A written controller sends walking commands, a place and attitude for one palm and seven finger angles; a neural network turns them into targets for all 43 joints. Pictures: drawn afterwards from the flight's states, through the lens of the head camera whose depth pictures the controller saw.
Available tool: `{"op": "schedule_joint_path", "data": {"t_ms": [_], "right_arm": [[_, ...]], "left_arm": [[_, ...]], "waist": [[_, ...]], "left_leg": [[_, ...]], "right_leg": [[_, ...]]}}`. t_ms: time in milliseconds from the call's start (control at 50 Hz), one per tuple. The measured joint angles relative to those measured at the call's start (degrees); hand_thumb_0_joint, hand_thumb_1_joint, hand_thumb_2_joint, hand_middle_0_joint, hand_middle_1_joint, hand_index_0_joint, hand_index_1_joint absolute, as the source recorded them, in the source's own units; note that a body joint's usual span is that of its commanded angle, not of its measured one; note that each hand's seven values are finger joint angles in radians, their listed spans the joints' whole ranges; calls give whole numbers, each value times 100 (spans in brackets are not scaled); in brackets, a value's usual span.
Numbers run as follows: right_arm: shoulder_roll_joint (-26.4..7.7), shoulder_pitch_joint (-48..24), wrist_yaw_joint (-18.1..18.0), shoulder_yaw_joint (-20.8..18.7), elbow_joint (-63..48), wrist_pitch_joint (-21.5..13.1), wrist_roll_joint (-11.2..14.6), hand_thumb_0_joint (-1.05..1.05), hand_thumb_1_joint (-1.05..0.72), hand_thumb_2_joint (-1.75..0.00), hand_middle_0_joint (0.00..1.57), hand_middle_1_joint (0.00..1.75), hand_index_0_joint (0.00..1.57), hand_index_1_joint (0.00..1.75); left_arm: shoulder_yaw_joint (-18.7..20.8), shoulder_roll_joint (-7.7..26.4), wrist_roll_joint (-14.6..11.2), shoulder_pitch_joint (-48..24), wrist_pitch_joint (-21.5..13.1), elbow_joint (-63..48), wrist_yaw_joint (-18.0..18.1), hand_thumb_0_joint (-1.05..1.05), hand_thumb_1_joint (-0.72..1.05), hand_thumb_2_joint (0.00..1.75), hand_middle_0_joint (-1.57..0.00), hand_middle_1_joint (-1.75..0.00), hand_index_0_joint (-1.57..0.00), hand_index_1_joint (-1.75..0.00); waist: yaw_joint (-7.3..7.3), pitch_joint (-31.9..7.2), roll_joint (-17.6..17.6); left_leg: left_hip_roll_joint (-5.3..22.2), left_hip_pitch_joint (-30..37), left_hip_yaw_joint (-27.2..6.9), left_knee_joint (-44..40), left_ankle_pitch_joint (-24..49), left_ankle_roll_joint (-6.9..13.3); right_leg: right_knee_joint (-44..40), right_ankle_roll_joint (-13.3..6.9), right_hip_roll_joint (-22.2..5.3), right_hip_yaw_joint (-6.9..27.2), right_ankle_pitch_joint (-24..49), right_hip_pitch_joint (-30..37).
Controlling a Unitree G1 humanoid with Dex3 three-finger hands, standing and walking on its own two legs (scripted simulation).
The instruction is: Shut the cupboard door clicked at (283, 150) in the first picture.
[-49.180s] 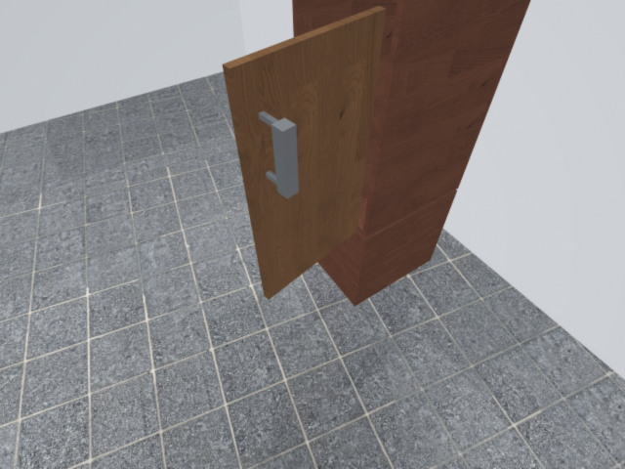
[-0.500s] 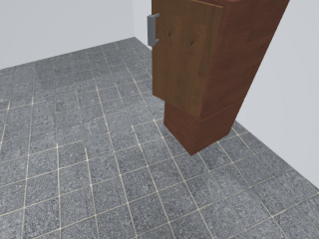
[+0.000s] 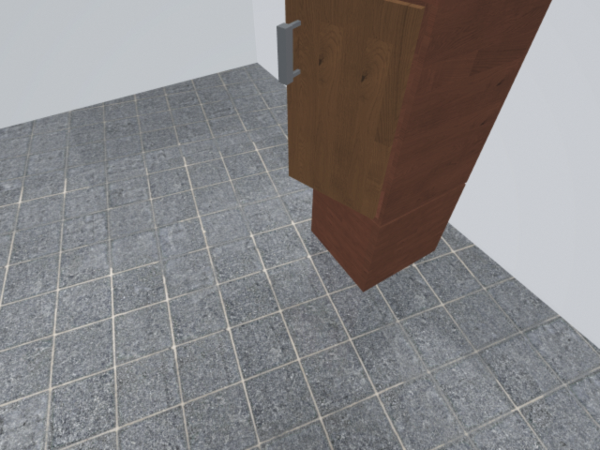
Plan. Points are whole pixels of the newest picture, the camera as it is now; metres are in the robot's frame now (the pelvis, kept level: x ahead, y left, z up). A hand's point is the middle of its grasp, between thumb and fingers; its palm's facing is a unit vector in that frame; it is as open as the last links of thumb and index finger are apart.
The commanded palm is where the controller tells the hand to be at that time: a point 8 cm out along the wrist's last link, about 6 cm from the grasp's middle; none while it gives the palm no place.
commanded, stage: walk to a spot facing it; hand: left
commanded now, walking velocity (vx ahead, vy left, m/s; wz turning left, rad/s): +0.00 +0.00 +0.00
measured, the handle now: (291, 52) +0.97 +0.07 +0.09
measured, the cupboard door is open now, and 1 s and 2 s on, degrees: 20 20 20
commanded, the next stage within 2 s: none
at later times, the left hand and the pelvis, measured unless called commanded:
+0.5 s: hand out of the picture +0.01 +0.23 -0.21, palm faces +0.20 -0.95 -0.23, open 7.3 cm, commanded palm none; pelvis +0.00 +0.02 -0.03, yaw +12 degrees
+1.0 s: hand out of the picture -0.02 +0.21 -0.16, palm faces +0.46 -0.83 -0.31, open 7.3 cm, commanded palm none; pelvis +0.00 -0.02 -0.01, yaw +30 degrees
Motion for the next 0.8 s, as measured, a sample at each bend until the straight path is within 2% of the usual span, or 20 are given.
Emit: {"op": "schedule_joint_path", "data": {"t_ms": [140, 240, 300, 360, 400, 440, 460, 480, 520, 580, 680, 800], "right_arm": [[-62, -107, 5, 15, -63, 3, -1, 1, -91, -89, 20, 30, 20, 30], [49, -15, 5, -3, -224, 117, -18, 1, -91, -89, 20, 30, 20, 30], [169, 105, 32, -40, -348, 213, -28, 1, -91, -89, 20, 30, 20, 30], [322, 241, 57, -114, -484, 336, -35, 1, -91, -89, 20, 30, 20, 30], [438, 318, 87, -147, -586, 384, -23, 1, -91, -89, 20, 30, 20, 30], [529, 395, 131, -151, -712, 380, -28, 1, -91, -89, 20, 30, 20, 30], [525, 458, 157, -146, -800, 346, -44, 1, -91, -89, 20, 30, 20, 30], [535, 481, 162, -159, -856, 295, -66, 1, -91, -89, 20, 30, 20, 30], [591, 472, 140, -155, -903, 239, -96, 1, -91, -89, 20, 30, 20, 30], [643, 532, 70, -134, -946, 202, -123, 1, -91, -89, 20, 30, 20, 30], [630, 589, 18, -137, -934, 184, -125, 1, -91, -89, 20, 30, 20, 30], [515, 582, 49, -259, -954, 287, -143, 1, -91, -89, 20, 30, 20, 30]], "left_arm": [[2, 43, -6, -159, -1, -67, 12, 1, 91, 90, -20, -30, -21, -30], [44, -85, -7, -216, 97, -296, 90, 1, 91, 90, -20, -30, -21, -30], [86, -216, 8, -166, 137, -507, 103, 0, 91, 90, -20, -30, -21, -30], [132, -334, 56, -48, 154, -699, 126, 0, 91, 90, -20, -30, -21, -30], [165, -373, 86, 48, 175, -768, 128, 0, 91, 90, -20, -30, -21, -30], [193, -376, 82, 146, 203, -818, 112, 0, 91, 90, -21, -30, -21, -30], [200, -392, 63, 214, 223, -854, 100, 1, 91, 90, -21, -30, -21, -30], [211, -397, 34, 236, 262, -878, 93, 1, 91, 90, -21, -30, -21, -30], [247, -382, 27, 234, 381, -922, 110, 1, 91, 90, -21, -30, -21, -30], [313, -374, 39, 162, 449, -957, 95, 1, 91, 90, -20, -30, -21, -30], [361, -362, 39, 7, 356, -1172, 63, 1, 91, 90, -20, -30, -20, -30], [345, -349, 32, -190, 331, -1393, 82, 1, 91, 90, -20, -30, -20, -30]], "waist": [[-36, -46, -28], [-90, -4, -31], [-96, 97, 14], [-81, 263, -3], [-93, 372, -85], [-120, 451, -186], [-126, 443, -165], [-139, 457, -173], [-114, 513, -223], [-114, 479, -183], [-121, 412, 2], [-208, 291, 166]], "left_leg": [[-9, 34, -52, -6, -33, -28], [-73, -251, -254, 401, -186, -37], [-86, -586, -415, 1023, -388, -94], [-44, -1045, -402, 2411, -1346, -210], [14, -1151, -314, 2775, -1675, -256], [77, -1052, -185, 2386, -1335, -264], [117, -965, -200, 1998, -764, -170], [62, -1053, -200, 2030, -696, -24], [-58, -1178, -190, 2163, -895, 151], [-185, -1180, -292, 1782, -745, 170], [-284, -1091, -625, 1017, -207, 186], [-351, -1150, -1139, 753, 67, 44]], "right_leg": [[-37, -10, -2, -53, -37, 70], [402, -10, -71, -263, -306, -136], [731, -31, -101, -467, -509, -243], [1063, -25, -186, -690, -737, -251], [1279, 35, -311, -823, -890, -244], [1599, 135, -486, -944, -1088, -311], [1901, 180, -551, -998, -1211, -453], [2412, 231, -613, -919, -1466, -699], [3538, 226, -535, -424, -1908, -1261], [4421, 229, -384, 4, -1515, -1907], [4041, 291, -268, 237, -1070, -2251], [2842, 274, -94, 292, -1054, -1913]]}}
